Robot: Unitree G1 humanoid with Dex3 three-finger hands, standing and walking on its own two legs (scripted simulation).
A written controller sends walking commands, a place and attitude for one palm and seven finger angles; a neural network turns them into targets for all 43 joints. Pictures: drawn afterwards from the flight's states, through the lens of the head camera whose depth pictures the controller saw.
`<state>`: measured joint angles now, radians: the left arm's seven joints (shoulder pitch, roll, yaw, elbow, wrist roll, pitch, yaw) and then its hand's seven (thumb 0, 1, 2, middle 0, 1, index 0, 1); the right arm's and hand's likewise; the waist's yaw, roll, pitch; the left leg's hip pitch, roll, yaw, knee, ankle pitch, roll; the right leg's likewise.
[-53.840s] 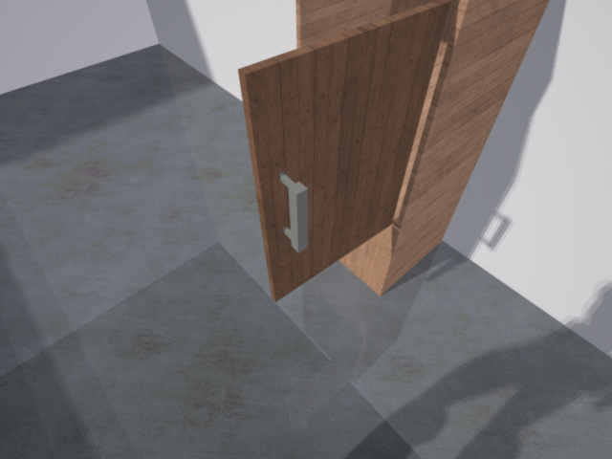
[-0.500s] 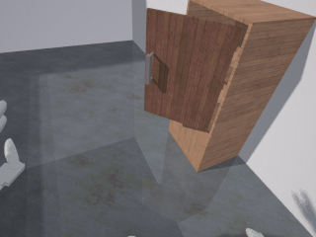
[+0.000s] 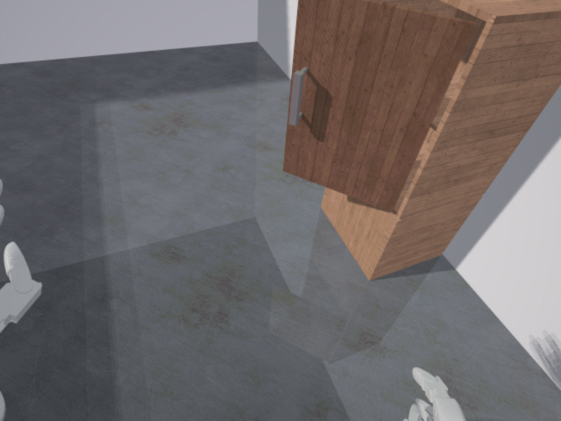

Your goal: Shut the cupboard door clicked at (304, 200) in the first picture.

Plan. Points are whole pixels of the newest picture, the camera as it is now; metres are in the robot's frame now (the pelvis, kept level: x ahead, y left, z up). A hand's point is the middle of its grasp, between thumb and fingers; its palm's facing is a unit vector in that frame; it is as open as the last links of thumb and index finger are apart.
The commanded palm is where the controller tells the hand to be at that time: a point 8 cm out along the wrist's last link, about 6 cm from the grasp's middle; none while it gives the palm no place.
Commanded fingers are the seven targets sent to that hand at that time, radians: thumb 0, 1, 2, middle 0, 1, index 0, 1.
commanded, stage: stop stepping back and stand still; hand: left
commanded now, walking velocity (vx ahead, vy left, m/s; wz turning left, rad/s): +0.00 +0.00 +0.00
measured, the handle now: (299, 96) +0.97 +0.02 -0.02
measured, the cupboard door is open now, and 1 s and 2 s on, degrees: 41 41 41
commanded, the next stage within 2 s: let the arm hang, fingers relaxed in 0.16 s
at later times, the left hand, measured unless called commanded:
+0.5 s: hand out of the picture +0.11 +0.18 -0.14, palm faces -0.06 -0.97 -0.24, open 7.4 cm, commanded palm none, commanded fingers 0.00 0.90 0.90 -0.20 -0.30 -0.20 -0.30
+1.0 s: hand out of the picture -0.04 +0.18 -0.17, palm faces -0.01 -0.98 -0.22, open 7.3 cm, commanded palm none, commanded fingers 0.00 0.90 0.90 -0.20 -0.30 -0.20 -0.30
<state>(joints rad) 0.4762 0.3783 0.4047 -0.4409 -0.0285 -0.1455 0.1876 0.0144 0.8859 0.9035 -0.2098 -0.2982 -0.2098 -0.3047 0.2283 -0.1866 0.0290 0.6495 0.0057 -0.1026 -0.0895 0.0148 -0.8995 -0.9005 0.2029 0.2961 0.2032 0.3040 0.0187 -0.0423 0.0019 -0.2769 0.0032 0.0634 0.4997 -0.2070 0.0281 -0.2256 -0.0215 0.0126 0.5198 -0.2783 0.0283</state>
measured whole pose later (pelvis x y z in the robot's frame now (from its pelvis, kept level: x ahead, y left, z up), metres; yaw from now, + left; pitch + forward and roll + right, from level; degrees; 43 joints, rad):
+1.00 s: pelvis +0.00 +0.00 +0.01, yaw -1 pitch -2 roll +0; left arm 0.35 0.16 -0.01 1.15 0.02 0.01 0.03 0.00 0.91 0.90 -0.20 -0.30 -0.20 -0.30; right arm 0.32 -0.14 0.00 1.12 -0.01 0.02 -0.03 0.01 -0.90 -0.90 0.20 0.30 0.20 0.30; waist -0.01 0.03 0.02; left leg -0.23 0.02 0.08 0.42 -0.17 0.02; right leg -0.17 0.00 0.02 0.42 -0.22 0.01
